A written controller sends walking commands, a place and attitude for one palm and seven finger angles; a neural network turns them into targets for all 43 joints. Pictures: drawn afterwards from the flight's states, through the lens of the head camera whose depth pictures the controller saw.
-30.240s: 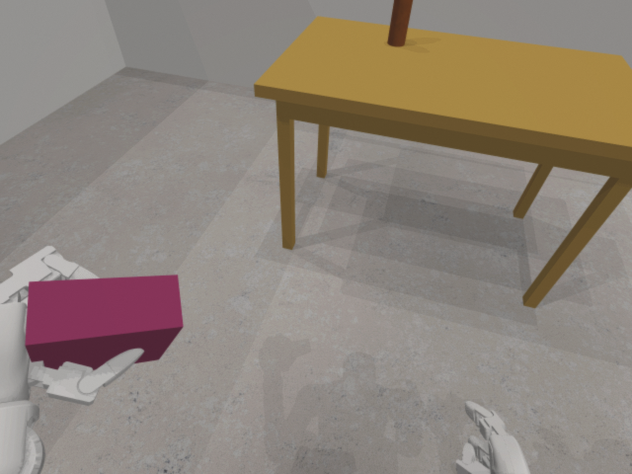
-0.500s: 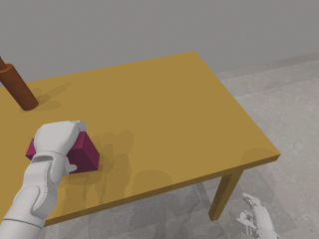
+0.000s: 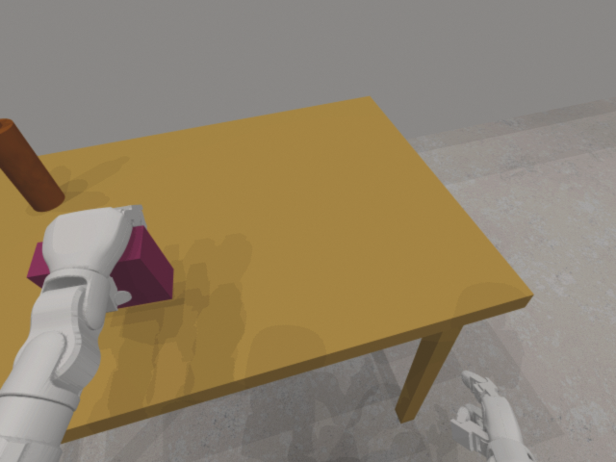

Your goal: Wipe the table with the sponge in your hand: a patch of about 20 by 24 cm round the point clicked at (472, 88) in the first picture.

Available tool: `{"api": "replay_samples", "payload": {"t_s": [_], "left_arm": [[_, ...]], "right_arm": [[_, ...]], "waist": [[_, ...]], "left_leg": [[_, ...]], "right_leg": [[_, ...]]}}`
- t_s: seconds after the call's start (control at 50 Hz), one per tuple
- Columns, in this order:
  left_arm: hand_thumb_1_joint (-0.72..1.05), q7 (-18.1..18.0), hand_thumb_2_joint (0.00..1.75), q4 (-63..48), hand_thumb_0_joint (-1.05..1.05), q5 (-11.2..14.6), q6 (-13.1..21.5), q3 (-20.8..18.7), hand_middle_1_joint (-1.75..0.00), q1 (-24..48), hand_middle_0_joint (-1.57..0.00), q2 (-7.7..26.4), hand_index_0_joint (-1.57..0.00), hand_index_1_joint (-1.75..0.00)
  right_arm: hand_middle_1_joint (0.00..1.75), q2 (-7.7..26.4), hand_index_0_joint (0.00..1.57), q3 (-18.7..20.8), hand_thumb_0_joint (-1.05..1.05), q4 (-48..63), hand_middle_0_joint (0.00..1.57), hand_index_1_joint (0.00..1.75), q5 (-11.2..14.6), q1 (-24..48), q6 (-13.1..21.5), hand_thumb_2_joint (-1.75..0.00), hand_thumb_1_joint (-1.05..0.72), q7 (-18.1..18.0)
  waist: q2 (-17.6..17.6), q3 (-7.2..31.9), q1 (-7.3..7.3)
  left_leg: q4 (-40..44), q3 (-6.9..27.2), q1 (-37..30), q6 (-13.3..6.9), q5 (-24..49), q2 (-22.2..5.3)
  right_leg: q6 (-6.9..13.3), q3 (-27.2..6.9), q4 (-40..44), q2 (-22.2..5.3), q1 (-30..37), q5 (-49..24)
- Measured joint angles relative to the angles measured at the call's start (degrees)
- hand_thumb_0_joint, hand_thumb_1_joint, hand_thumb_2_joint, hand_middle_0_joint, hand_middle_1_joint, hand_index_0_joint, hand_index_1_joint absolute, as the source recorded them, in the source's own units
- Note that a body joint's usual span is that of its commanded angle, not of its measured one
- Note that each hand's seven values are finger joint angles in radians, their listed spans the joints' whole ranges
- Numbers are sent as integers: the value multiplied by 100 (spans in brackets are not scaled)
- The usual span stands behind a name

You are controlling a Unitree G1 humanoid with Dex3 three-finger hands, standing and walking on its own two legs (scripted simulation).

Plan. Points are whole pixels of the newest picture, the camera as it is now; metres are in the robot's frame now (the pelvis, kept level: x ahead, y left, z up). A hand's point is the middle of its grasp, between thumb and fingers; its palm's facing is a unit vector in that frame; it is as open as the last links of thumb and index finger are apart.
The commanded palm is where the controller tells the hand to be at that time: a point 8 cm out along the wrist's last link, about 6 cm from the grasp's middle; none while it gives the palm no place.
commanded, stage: move the sponge above the wiping area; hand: left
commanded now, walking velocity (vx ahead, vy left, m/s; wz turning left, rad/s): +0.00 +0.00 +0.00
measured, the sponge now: (115, 279) +0.29 +0.32 +0.07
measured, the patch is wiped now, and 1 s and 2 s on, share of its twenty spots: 0.00 0.00 0.00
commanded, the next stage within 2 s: none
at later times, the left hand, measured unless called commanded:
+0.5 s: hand (85, 255) +0.28 +0.33 +0.14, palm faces +0.20 +0.01 -0.98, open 9.2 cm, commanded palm +0.24 +0.31 +0.16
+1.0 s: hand (82, 256) +0.28 +0.34 +0.13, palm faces +0.13 -0.01 -0.99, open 9.2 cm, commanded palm +0.24 +0.31 +0.16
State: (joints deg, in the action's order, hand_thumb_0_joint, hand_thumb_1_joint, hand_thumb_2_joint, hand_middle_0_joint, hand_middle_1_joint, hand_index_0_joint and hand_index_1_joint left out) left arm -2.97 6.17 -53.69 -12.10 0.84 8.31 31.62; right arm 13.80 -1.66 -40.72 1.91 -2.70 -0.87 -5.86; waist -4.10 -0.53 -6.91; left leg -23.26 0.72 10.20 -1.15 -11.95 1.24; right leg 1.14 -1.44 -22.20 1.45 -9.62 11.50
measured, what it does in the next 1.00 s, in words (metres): stands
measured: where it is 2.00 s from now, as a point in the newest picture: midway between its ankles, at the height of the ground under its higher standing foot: outside the picture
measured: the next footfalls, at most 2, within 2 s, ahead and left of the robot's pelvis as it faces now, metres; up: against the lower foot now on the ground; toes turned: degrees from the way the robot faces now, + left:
none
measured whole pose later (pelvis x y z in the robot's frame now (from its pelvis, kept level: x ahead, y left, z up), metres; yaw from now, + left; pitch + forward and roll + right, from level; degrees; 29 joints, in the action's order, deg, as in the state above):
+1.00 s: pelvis +0.00 -0.01 +0.00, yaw +0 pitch -2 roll +0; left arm -2.4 8.2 -49.8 -27.1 -0.6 9.6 32.3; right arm 14.9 -2.6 -41.2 3.8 -1.3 -3.4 -4.3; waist -6.0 0.7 -5.5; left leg -22.2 0.7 9.3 -0.8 -11.3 1.1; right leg 1.3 -1.6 -22.5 1.6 -9.4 11.5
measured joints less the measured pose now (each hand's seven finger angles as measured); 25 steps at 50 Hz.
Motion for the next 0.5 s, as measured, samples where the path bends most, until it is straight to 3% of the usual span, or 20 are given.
{"api": "replay_samples", "payload": {"t_s": [0.08,0.16,0.2,0.26,0.3,0.36,0.42,0.5], "left_arm": [[-44,-15,107,246,0,247,-890,-258,-141,163,-82,89,-82,-140],[-43,598,107,196,0,383,-1537,-80,-141,-94,-81,89,-81,-141],[-43,915,107,51,0,413,-1456,95,-141,-311,-81,5,-81,-141],[-43,1119,107,-281,0,357,-818,334,-141,-619,-81,-156,-81,-141],[-43,981,107,-597,0,241,-277,432,-141,-780,-82,-204,-82,-141],[-44,409,107,-861,0,-13,290,430,-140,-823,-82,-203,-82,-140],[-44,-143,107,-728,0,-26,89,264,-140,-539,-82,-132,-82,-140],[-44,-281,107,-232,0,276,-836,-107,-140,-78,-82,-52,-82,-140]], "right_arm": [[30,116,20,0,2,-69,20,30,105,18,-143,-90,-90,120],[30,293,20,2,2,67,20,30,194,-1,-261,-90,-90,178],[30,349,20,1,2,133,20,30,188,-14,-245,-90,-90,159],[30,320,20,25,2,201,20,30,92,-84,-123,-90,-90,86],[30,232,20,35,2,206,20,30,4,-121,-12,-90,-90,4],[30,62,20,68,2,156,20,30,-80,-135,105,-90,-90,-40],[30,-37,20,52,2,43,20,30,-36,-10,52,-90,-90,40],[30,-51,20,-57,2,-55,20,30,93,218,-131,-90,-90,138]], "waist": [[-112,74,101],[-238,88,195],[-261,61,196],[-192,19,115],[-111,-19,15],[-28,8,-91],[-41,48,-141],[-128,117,-57]], "left_leg": [[57,-20,8,-17,26,28],[47,23,65,-64,40,91],[-6,53,101,-87,21,115],[-76,83,116,-99,-19,130],[-96,72,72,-85,-47,109],[-103,60,23,-41,-72,65],[-80,22,-25,-10,-67,19],[24,-6,-67,-3,1,14]], "right_leg": [[-43,-21,4,-30,-34,1],[-83,24,-45,-91,-85,36],[-97,56,-89,-113,-103,67],[-98,86,-148,-126,-103,112],[-75,74,-152,-104,-59,123],[-27,59,-108,-60,3,110],[-1,18,-53,-15,47,65],[-29,-13,-2,-13,56,11]]}}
